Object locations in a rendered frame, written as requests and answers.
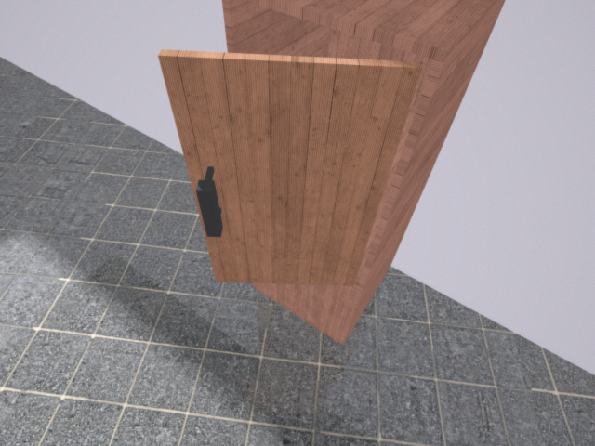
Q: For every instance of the handle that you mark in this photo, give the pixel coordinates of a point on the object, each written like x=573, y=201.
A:
x=208, y=201

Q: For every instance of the cupboard door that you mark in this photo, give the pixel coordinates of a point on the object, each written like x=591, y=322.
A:
x=302, y=148

